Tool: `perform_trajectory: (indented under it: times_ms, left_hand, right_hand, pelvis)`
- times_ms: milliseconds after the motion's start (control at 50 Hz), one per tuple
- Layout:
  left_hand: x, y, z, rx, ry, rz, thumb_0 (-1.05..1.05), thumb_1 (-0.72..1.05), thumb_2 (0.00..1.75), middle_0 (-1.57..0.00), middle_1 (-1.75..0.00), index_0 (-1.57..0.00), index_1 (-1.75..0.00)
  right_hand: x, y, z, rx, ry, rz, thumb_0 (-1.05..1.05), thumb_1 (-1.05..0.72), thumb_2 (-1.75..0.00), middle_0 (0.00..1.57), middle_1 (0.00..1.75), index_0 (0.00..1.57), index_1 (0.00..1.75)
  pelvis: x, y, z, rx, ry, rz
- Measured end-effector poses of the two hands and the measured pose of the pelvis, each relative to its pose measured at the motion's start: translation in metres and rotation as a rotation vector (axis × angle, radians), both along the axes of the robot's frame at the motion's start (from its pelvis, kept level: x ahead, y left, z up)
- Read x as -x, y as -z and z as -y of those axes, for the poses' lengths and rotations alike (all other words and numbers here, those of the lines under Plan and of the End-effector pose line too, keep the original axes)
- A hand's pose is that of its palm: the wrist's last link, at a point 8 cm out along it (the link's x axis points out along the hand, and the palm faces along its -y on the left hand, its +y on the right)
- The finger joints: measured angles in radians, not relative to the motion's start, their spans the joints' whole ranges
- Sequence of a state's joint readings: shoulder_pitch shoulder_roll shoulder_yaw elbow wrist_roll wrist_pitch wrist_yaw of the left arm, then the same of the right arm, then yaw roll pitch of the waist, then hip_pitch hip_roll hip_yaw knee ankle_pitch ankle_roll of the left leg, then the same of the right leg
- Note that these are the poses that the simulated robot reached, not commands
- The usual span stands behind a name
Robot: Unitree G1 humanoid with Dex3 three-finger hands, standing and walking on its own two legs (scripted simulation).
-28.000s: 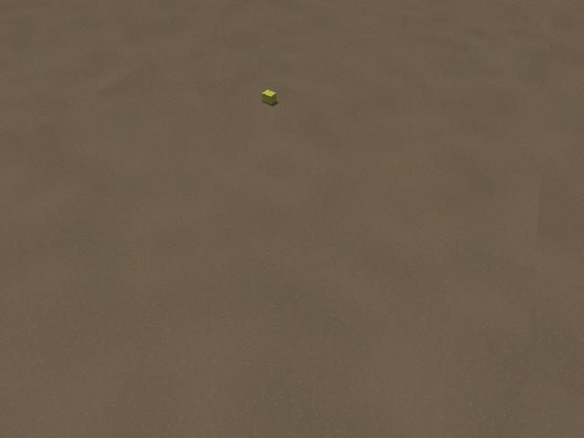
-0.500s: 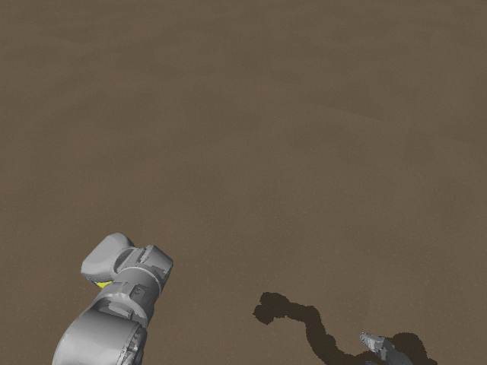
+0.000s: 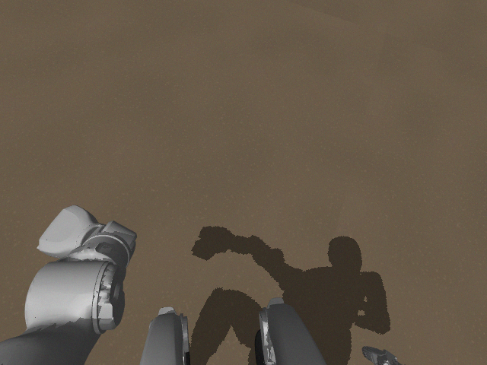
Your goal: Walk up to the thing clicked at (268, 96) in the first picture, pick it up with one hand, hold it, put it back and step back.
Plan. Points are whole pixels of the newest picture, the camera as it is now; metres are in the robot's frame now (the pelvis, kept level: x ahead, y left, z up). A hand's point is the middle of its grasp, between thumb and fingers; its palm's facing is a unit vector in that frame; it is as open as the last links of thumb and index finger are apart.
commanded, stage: crouch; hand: left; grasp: from above
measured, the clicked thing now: (86, 248) +0.36 +0.27 -0.15
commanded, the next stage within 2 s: lower in 1.46 s
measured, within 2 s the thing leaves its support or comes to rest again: neither
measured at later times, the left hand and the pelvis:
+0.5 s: hand (120, 243) +0.41 +0.26 -0.33, palm faces -0.20 -0.38 -0.90, open 8.5 cm; pelvis -0.04 +0.01 -0.20, yaw -3 degrees
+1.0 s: hand (128, 246) +0.43 +0.27 -0.43, palm faces -0.20 -0.38 -0.90, open 8.3 cm; pelvis -0.05 +0.01 -0.28, yaw -3 degrees
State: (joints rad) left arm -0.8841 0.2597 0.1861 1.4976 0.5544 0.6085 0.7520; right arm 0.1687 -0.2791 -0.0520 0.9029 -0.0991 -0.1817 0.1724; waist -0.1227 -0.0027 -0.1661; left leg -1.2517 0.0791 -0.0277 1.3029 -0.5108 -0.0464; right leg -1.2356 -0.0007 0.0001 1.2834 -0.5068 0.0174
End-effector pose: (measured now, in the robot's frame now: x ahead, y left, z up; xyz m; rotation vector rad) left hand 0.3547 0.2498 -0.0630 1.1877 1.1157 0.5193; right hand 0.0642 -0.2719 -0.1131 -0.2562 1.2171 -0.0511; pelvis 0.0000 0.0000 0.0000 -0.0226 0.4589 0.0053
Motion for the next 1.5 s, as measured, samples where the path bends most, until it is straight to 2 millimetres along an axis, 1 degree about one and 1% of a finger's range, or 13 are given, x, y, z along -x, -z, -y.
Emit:
perform_trajectory:
  times_ms: [60,140,200,280,420,500,580,660,800,920,1020,1220,1500]
  left_hand:
    - [-0.006,0.038,0.000,0.019,-0.017,0.031,0.00,0.16,0.53,-0.73,-0.53,-0.73,-0.53]
    - [-0.021,0.083,0.001,0.042,0.002,0.074,0.00,0.15,0.54,-0.74,-0.53,-0.74,-0.54]
    - [-0.034,0.108,-0.002,0.051,0.028,0.099,0.00,0.14,0.54,-0.74,-0.54,-0.75,-0.54]
    - [-0.046,0.134,-0.010,0.036,0.074,0.094,0.00,0.15,0.51,-0.77,-0.51,-0.77,-0.51]
    - [-0.056,0.181,-0.017,0.043,0.108,0.070,0.00,0.20,0.40,-0.81,-0.41,-0.81,-0.41]
    - [-0.057,0.210,-0.013,0.063,0.103,0.059,0.00,0.23,0.34,-0.82,-0.37,-0.82,-0.37]
    - [-0.057,0.236,-0.011,0.079,0.072,0.049,0.00,0.25,0.30,-0.83,-0.35,-0.84,-0.34]
    - [-0.063,0.256,-0.012,0.079,0.063,0.053,0.00,0.25,0.28,-0.85,-0.33,-0.86,-0.32]
    - [-0.076,0.277,-0.017,0.052,0.085,0.071,0.00,0.25,0.24,-0.88,-0.29,-0.89,-0.28]
    - [-0.077,0.294,-0.020,0.060,0.073,0.062,0.00,0.26,0.20,-0.91,-0.26,-0.92,-0.25]
    - [-0.075,0.310,-0.021,0.062,0.075,0.043,0.00,0.25,0.21,-0.92,-0.26,-0.93,-0.24]
    - [-0.080,0.334,-0.027,0.062,0.094,0.056,0.00,0.23,0.22,-0.93,-0.24,-0.94,-0.23]
    - [-0.080,0.350,-0.033,0.069,0.104,0.052,0.00,0.22,0.23,-0.94,-0.24,-0.95,-0.23]
  right_hand:
    - [0.018,0.034,0.000,0.001,0.012,-0.041,0.01,-0.88,-0.89,0.20,0.30,0.20,0.30]
    - [0.038,0.077,-0.002,0.004,0.036,-0.080,0.01,-0.89,-0.89,0.20,0.30,0.20,0.30]
    - [0.051,0.104,-0.006,0.002,0.053,-0.103,0.01,-0.89,-0.89,0.20,0.30,0.20,0.30]
    - [0.066,0.136,-0.012,-0.012,0.079,-0.121,0.01,-0.89,-0.89,0.20,0.30,0.20,0.30]
    - [0.084,0.182,-0.025,-0.045,0.105,-0.140,0.01,-0.90,-0.90,0.20,0.30,0.20,0.30]
    - [0.088,0.201,-0.028,-0.055,0.096,-0.150,0.01,-0.90,-0.90,0.20,0.30,0.20,0.30]
    - [0.091,0.218,-0.026,-0.049,0.084,-0.158,0.01,-0.90,-0.90,0.20,0.30,0.20,0.30]
    - [0.094,0.233,-0.019,-0.042,0.069,-0.170,0.01,-0.90,-0.90,0.20,0.30,0.20,0.30]
    - [0.102,0.256,-0.009,-0.043,0.046,-0.207,0.00,-0.91,-0.90,0.20,0.30,0.20,0.30]
    - [0.110,0.271,-0.008,-0.056,0.031,-0.238,0.00,-0.91,-0.90,0.20,0.30,0.20,0.30]
    - [0.114,0.281,-0.010,-0.069,0.011,-0.256,0.00,-0.91,-0.90,0.20,0.30,0.20,0.30]
    - [0.122,0.295,-0.016,-0.079,-0.015,-0.278,0.00,-0.92,-0.90,0.20,0.30,0.20,0.30]
    - [0.127,0.298,-0.021,-0.084,-0.035,-0.290,0.00,-0.92,-0.90,0.20,0.30,0.20,0.30]
  pelvis:
    - [0.012,0.031,-0.001,0.007,0.001,-0.054]
    - [0.025,0.072,-0.002,0.017,0.006,-0.103]
    - [0.033,0.098,-0.002,0.023,0.011,-0.126]
    - [0.038,0.128,-0.003,0.034,0.014,-0.151]
    - [0.040,0.174,-0.006,0.042,0.016,-0.183]
    - [0.040,0.195,-0.008,0.043,0.016,-0.194]
    - [0.041,0.214,-0.009,0.043,0.017,-0.203]
    - [0.042,0.232,-0.009,0.041,0.020,-0.205]
    - [0.043,0.258,-0.007,0.038,0.026,-0.199]
    - [0.044,0.273,-0.007,0.035,0.029,-0.191]
    - [0.045,0.284,-0.006,0.035,0.034,-0.178]
    - [0.045,0.304,-0.008,0.048,0.040,-0.160]
    - [0.045,0.315,-0.012,0.068,0.045,-0.142]
